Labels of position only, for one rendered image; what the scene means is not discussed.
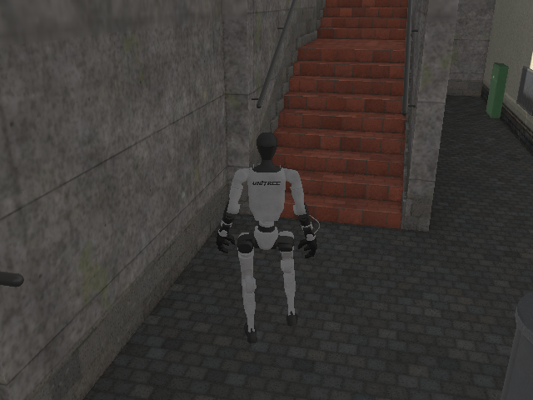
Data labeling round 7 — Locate stairs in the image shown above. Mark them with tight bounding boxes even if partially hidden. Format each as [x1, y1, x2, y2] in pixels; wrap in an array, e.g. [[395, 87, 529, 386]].
[[317, 0, 408, 40], [272, 48, 406, 229]]

